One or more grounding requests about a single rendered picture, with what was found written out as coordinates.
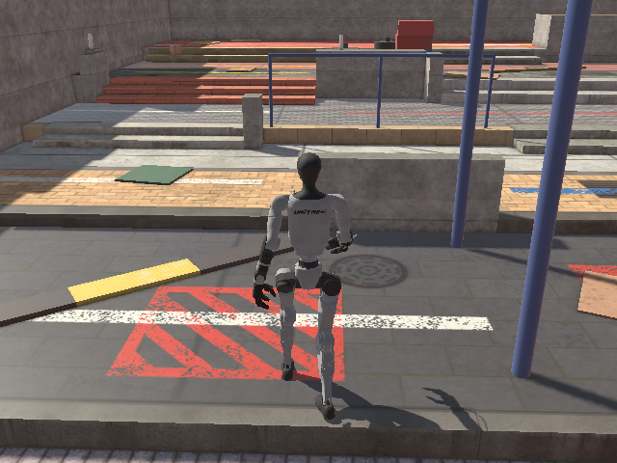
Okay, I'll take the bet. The robot left hand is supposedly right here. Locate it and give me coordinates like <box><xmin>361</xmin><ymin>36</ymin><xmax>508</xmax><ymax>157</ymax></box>
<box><xmin>253</xmin><ymin>283</ymin><xmax>276</xmax><ymax>310</ymax></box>

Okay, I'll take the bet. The robot right upper arm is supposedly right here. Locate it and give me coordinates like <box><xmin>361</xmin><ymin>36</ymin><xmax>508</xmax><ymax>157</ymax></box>
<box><xmin>329</xmin><ymin>194</ymin><xmax>352</xmax><ymax>243</ymax></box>

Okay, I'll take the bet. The right robot forearm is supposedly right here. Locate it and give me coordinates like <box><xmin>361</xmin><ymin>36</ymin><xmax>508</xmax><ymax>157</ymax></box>
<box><xmin>338</xmin><ymin>230</ymin><xmax>353</xmax><ymax>249</ymax></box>

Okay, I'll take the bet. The robot left thigh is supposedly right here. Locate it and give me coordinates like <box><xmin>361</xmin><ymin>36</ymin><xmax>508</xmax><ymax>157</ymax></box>
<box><xmin>276</xmin><ymin>268</ymin><xmax>296</xmax><ymax>326</ymax></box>

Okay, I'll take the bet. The left robot forearm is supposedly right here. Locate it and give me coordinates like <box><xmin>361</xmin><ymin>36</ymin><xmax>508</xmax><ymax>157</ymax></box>
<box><xmin>254</xmin><ymin>235</ymin><xmax>274</xmax><ymax>285</ymax></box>

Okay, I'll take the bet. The robot left upper arm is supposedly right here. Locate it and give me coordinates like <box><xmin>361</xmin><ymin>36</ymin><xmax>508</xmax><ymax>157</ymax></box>
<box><xmin>265</xmin><ymin>195</ymin><xmax>289</xmax><ymax>251</ymax></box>

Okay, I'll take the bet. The left robot shin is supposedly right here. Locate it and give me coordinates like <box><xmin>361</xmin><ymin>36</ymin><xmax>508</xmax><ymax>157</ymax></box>
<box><xmin>280</xmin><ymin>309</ymin><xmax>294</xmax><ymax>368</ymax></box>

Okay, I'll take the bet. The robot right hand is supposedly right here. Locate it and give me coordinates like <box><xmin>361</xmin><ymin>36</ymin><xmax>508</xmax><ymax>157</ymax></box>
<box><xmin>325</xmin><ymin>238</ymin><xmax>348</xmax><ymax>254</ymax></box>

